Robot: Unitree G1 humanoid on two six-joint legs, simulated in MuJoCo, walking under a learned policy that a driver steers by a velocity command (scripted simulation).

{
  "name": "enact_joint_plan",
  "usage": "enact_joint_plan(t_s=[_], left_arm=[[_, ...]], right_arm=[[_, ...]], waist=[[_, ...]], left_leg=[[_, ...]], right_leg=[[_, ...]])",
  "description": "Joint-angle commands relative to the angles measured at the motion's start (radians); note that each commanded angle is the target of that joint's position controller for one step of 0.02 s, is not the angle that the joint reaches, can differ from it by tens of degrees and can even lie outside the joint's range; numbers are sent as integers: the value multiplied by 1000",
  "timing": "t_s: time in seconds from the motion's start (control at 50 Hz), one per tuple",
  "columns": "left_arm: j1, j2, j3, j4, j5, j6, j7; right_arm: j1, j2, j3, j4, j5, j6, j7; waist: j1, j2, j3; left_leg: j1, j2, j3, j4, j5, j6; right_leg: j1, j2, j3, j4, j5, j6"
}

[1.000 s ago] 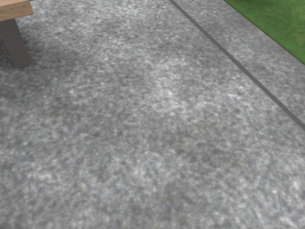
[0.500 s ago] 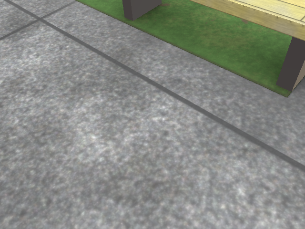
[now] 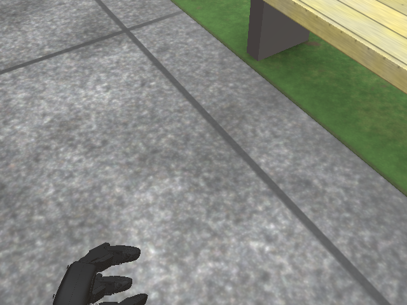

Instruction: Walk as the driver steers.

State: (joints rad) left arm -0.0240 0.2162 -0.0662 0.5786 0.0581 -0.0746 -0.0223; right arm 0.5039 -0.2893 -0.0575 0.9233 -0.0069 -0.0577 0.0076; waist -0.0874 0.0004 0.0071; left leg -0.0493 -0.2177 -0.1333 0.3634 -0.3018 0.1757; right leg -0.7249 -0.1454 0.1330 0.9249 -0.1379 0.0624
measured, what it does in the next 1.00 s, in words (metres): walks ahead, turning left: right foot, then left foot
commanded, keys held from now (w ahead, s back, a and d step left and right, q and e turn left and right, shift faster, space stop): w+q+shift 0.42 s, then shift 0.58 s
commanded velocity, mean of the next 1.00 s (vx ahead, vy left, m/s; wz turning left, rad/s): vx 0.63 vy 0.00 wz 0.61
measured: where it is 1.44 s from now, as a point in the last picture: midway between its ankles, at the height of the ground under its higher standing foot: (180, 249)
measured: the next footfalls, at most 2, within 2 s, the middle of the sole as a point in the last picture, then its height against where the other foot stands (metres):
right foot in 0.16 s outside the picture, level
left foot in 0.58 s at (157, 264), level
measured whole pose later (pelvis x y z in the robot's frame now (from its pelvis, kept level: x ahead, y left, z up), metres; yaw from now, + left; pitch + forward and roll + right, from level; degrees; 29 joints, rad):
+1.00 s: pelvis +0.66 +0.06 +0.00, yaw +36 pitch +0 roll +2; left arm 0.21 0.22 0.00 0.78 0.02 0.00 0.03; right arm 0.28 -0.23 -0.02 0.87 -0.02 -0.03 0.01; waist -0.03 -0.04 0.03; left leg -0.22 -0.13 0.00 0.45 -0.23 0.09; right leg -0.38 -0.05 0.00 0.59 -0.15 -0.01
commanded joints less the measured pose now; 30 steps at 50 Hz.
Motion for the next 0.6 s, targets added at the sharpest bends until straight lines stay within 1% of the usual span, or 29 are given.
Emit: enact_joint_plan(t_s=[0.02, 0.04, 0.06, 0.08, 0.1, 0.12, 0.14, 0.16, 0.18, 0.2, 0.22, 0.24, 0.26, 0.28, 0.3, 0.32, 0.34, 0.38, 0.4, 0.42, 0.44, 0.46, 0.48, 0.5, 0.52, 0.54, 0.56, 0.58, 0.6], left_arm=[[-80, 89, 21, -65, -31, 6, -2], [-89, 98, 24, -71, -35, 5, 1], [-94, 109, 29, -76, -35, 1, 5], [-72, 129, 37, -70, -33, -4, 11], [-9, 168, 54, -50, -31, -9, 19], [125, 215, 77, -15, -36, -16, 29], [344, 265, 104, 37, -35, -24, 45], [578, 340, 137, 81, -7, -29, 65], [491, 419, 152, 72, 24, -22, 58], [365, 329, 158, 52, 12, -10, 51], [303, 226, 134, 45, 0, -5, 47], [300, 184, 124, 71, 2, -4, 41], [341, 167, 118, 112, 0, -7, 43], [373, 149, 113, 150, -5, -13, 40], [400, 120, 108, 180, -18, -23, 31], [408, 110, 107, 199, -28, -33, 22], [401, 115, 109, 206, -33, -41, 16], [364, 133, 112, 210, -31, -55, 13], [352, 142, 114, 212, -27, -61, 14], [357, 156, 116, 221, -26, -65, 16], [372, 152, 114, 233, -28, -65, 19], [400, 159, 113, 247, -30, -64, 21], [420, 185, 117, 255, -31, -64, 24], [447, 222, 123, 260, -37, -61, 30], [459, 262, 131, 262, -42, -52, 39], [452, 292, 136, 260, -48, -37, 46], [436, 289, 133, 254, -55, -30, 50], [440, 259, 131, 250, -59, -25, 43], [542, 140, 112, 209, -44, -17, 42]], right_arm=[[-66, -186, -53, -90, 16, -29, 4], [-55, -196, -58, -91, 16, -26, 7], [-51, -200, -63, -92, 13, -23, 6], [-54, -205, -67, -96, 10, -21, 2], [-62, -222, -72, -99, 5, -23, 1], [-92, -257, -79, -105, -4, -25, 3], [-157, -262, -81, -119, -5, -33, 7], [-194, -133, -48, -156, -7, -47, 4], [-80, -1, -6, -239, 54, -47, 7], [-136, -92, -5, -211, 23, -23, -5], [-227, -133, -17, -208, -2, -11, 3], [-265, -131, -20, -210, -11, -3, 17], [-318, -109, -17, -232, -28, 7, 34], [-315, -79, -10, -250, -33, 23, 49], [-338, -53, 0, -268, -33, 37, 57], [-361, -36, 8, -292, -31, 48, 63], [-383, -32, 14, -315, -31, 55, 68], [-442, -40, 24, -361, -28, 59, 75], [-474, -49, 26, -376, -27, 61, 78], [-516, -58, 29, -393, -25, 62, 83], [-561, -48, 37, -402, -33, 57, 89], [-595, -29, 46, -406, -38, 47, 95], [-593, -18, 52, -398, -41, 37, 99], [-552, -23, 51, -374, -47, 28, 98], [-471, -40, 44, -339, -53, 21, 92], [-333, -65, 32, -291, -59, 14, 82], [-158, -94, 15, -225, -63, 6, 66], [-91, -139, -2, -179, -71, 1, 41], [-134, -254, -28, -194, -63, 5, 22]], waist=[[7, 24, 92], [-8, 43, 69], [-13, 56, 52], [-3, 61, 25], [25, 60, -31], [104, 55, -120], [235, 47, -221], [305, -90, -353], [160, -463, -487], [155, -303, -360], [168, -161, -213], [158, -65, -128], [152, -59, -76], [128, -102, -46], [118, -106, -22], [104, -104, -7], [91, -97, 5], [60, -94, 46], [55, -88, 72], [58, -71, 102], [67, -32, 151], [80, -10, 174], [81, -19, 166], [69, -41, 127], [31, -74, 64], [-34, -96, -17], [-104, -110, -108], [-114, -52, -143], [12, 198, -253]], left_leg=[[-342, 182, -231, -195, 370, 79], [-269, 194, -238, -164, 443, 67], [-205, 203, -245, -125, 494, 51], [-148, 209, -257, -66, 565, 30], [-95, 212, -263, 38, 697, 7], [-75, 205, -253, 216, 778, -15], [-188, 173, -232, 460, 709, -35], [-362, 121, -155, 793, 243, -29], [-641, 51, -37, 1051, -222, -65], [-762, 162, 7, 1116, -94, -47], [-770, 207, 37, 1066, -7, -52], [-743, 240, 47, 1020, 27, -61], [-727, 270, 40, 987, 31, -64], [-723, 287, 42, 979, 32, -70], [-743, 303, 47, 981, 38, -69], [-772, 310, 51, 983, 49, -69], [-784, 315, 60, 971, 83, -70], [-771, 321, 84, 896, 183, -75], [-758, 317, 104, 832, 232, -76], [-745, 312, 139, 746, 266, -72], [-701, 295, 180, 619, 293, -68], [-626, 261, 237, 490, 310, -59], [-534, 215, 278, 407, 318, -51], [-442, 161, 311, 358, 314, -43], [-329, 113, 318, 320, 290, -33], [-171, 86, 283, 276, 286, -14], [23, 100, 210, 207, 383, 22], [175, 164, 145, 131, 524, 33], [448, 480, -146, 370, 1437, 87]], right_leg=[[308, 87, -143, -243, 221, 3], [314, 106, -145, -292, 228, -5], [329, 118, -137, -347, 217, -11], [373, 136, -127, -400, 189, -16], [457, 164, -122, -422, 127, -27], [599, 177, -117, -431, 35, -41], [846, 123, -91, -400, -26, -62], [1085, -99, 121, -395, -381, -86], [1227, -382, 734, -639, -610, -193], [1094, -330, 753, -686, -817, -215], [953, -265, 531, -663, -679, -192], [836, -219, 365, -656, -452, -175], [765, -175, 234, -663, -302, -155], [721, -162, 156, -672, -232, -142], [705, -150, 96, -682, -153, -131], [695, -153, 43, -696, -85, -126], [674, -154, -12, -716, -18, -123], [607, -139, -142, -768, 86, -113], [584, -119, -203, -790, 124, -106], [580, -107, -253, -819, 152, -103], [560, -77, -309, -826, 271, -97], [552, -54, -352, -819, 433, -93], [567, -50, -374, -791, 635, -93], [607, -49, -378, -714, 852, -87], [639, -57, -375, -592, 1011, -85], [636, -71, -364, -404, 1058, -91], [596, -79, -357, -182, 977, -93], [478, 6, -375, 108, 491, -75], [197, 135, -337, 559, -533, -41]])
